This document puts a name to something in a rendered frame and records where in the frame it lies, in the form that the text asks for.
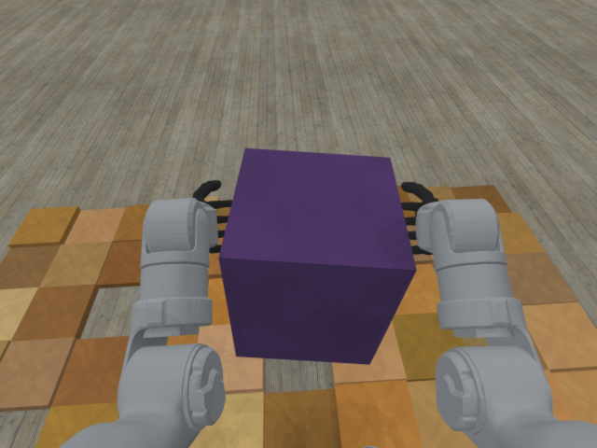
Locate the robot right upper arm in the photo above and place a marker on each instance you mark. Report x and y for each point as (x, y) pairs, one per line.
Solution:
(499, 397)

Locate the robot right hand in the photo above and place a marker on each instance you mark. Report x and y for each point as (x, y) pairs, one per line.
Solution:
(427, 197)

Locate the robot left upper arm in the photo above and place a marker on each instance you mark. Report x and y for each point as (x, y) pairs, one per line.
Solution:
(167, 395)

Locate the carton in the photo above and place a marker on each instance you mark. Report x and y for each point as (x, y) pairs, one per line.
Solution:
(316, 256)

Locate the robot left hand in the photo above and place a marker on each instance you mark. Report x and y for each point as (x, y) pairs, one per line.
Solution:
(201, 193)

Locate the left robot forearm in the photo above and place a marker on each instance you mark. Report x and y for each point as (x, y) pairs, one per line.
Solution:
(176, 241)

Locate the right robot forearm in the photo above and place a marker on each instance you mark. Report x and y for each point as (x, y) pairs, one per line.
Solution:
(465, 239)

